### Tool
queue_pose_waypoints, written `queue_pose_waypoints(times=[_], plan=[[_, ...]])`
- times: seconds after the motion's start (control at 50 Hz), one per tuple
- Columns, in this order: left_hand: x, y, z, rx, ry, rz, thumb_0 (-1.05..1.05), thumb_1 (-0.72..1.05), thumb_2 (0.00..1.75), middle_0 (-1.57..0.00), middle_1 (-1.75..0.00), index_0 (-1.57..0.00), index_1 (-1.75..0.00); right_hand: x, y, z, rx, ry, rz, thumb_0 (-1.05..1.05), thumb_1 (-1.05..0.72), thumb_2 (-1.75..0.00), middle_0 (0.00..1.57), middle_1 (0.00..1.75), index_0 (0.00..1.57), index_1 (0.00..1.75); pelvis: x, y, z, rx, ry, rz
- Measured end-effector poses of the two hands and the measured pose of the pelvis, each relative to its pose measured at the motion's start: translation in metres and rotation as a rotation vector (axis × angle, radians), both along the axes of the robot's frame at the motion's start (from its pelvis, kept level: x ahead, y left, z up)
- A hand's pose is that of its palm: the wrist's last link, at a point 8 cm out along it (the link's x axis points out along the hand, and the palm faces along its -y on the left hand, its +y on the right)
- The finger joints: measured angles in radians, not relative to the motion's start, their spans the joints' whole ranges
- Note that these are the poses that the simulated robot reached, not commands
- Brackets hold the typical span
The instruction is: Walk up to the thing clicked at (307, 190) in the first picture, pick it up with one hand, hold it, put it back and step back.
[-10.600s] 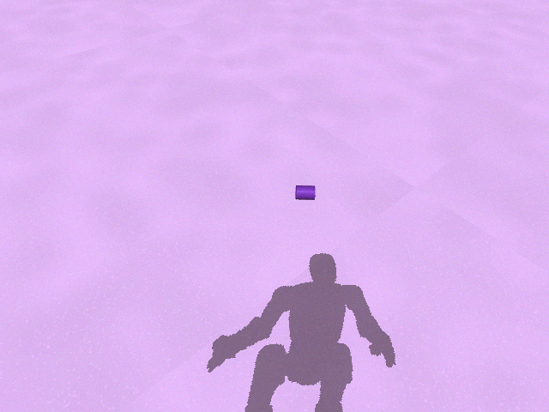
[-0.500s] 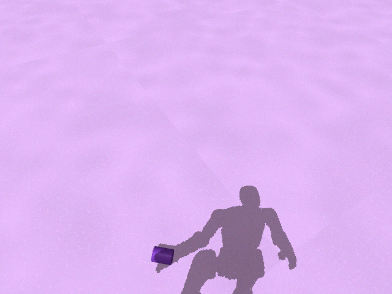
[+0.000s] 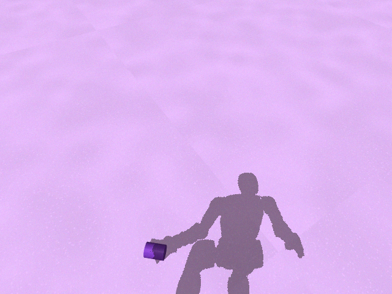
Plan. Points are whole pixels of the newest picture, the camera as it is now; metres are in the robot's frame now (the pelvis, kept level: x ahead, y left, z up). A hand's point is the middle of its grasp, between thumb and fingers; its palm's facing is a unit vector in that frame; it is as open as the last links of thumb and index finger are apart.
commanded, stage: walk up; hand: left
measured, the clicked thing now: (155, 251) +0.43 +0.20 -0.74
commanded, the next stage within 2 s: stand in 1.60 s
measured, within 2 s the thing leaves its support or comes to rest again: neither
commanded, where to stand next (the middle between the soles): +0.05 -0.02 m, yaw -3 degrees
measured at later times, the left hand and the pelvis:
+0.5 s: hand out of the picture +0.14 +0.19 -0.15, palm faces -0.10 -0.93 -0.35, open 7.4 cm; pelvis +0.02 -0.05 -0.01, yaw -3 degrees
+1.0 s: hand out of the picture +0.12 +0.20 -0.14, palm faces -0.04 -0.94 -0.35, open 7.4 cm; pelvis +0.01 -0.05 +0.01, yaw -3 degrees
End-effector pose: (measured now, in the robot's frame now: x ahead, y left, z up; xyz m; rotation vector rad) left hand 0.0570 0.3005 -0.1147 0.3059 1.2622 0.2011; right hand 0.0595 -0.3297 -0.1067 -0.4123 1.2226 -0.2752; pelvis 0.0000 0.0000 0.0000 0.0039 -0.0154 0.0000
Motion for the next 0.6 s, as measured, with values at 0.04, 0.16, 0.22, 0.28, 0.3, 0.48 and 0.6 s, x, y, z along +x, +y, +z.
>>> queue_pose_waypoints(times=[0.04, 0.16, 0.22, 0.28, 0.3, 0.48, 0.6], plan=[[0.006, -0.001, -0.005, -0.011, -0.005, -0.008, 0.00, 0.90, 0.90, -0.20, -0.30, -0.20, -0.30, 0.003, 0.003, 0.001, -0.005, -0.007, 0.010, 0.00, -0.90, -0.90, 0.20, 0.30, 0.20, 0.30, 0.003, 0.000, -0.002, -0.007, 0.002, -0.001], [0.035, -0.009, -0.014, -0.026, -0.021, -0.026, 0.00, 0.91, 0.90, -0.20, -0.30, -0.20, -0.30, -0.001, 0.003, 0.013, -0.011, -0.026, 0.000, 0.00, -0.90, -0.90, 0.20, 0.30, 0.20, 0.30, 0.011, -0.012, -0.001, -0.003, -0.006, -0.022], [0.052, -0.020, -0.012, -0.031, -0.050, -0.053, 0.00, 0.91, 0.90, -0.20, -0.30, -0.20, -0.30, -0.004, -0.008, 0.016, -0.019, -0.029, -0.012, 0.00, -0.90, -0.90, 0.20, 0.30, 0.21, 0.31, 0.015, -0.021, 0.000, -0.009, -0.013, -0.039], [0.067, -0.032, -0.011, -0.019, -0.076, -0.086, 0.00, 0.91, 0.90, -0.20, -0.30, -0.20, -0.30, -0.005, -0.024, 0.011, -0.013, -0.030, -0.026, 0.00, -0.90, -0.90, 0.20, 0.30, 0.21, 0.31, 0.016, -0.033, -0.004, -0.008, -0.025, -0.053], [0.071, -0.037, -0.011, -0.010, -0.084, -0.097, 0.00, 0.91, 0.90, -0.20, -0.30, -0.20, -0.30, -0.005, -0.030, 0.006, -0.007, -0.031, -0.033, 0.00, -0.90, -0.90, 0.20, 0.30, 0.21, 0.31, 0.017, -0.038, -0.008, -0.005, -0.029, -0.060], [0.080, -0.070, 0.002, 0.015, -0.099, -0.123, 0.00, 0.90, 0.90, -0.20, -0.30, -0.20, -0.30, 0.007, -0.043, -0.015, 0.081, -0.018, -0.076, 0.00, -0.90, -0.90, 0.20, 0.30, 0.20, 0.30, 0.022, -0.055, -0.006, -0.004, -0.022, -0.060], [0.088, -0.067, -0.002, 0.004, -0.124, -0.095, 0.00, 0.90, 0.90, -0.20, -0.30, -0.20, -0.30, 0.003, -0.028, -0.017, 0.099, 0.013, -0.057, 0.00, -0.90, -0.90, 0.20, 0.30, 0.20, 0.30, 0.022, -0.052, -0.006, 0.011, -0.025, -0.057]])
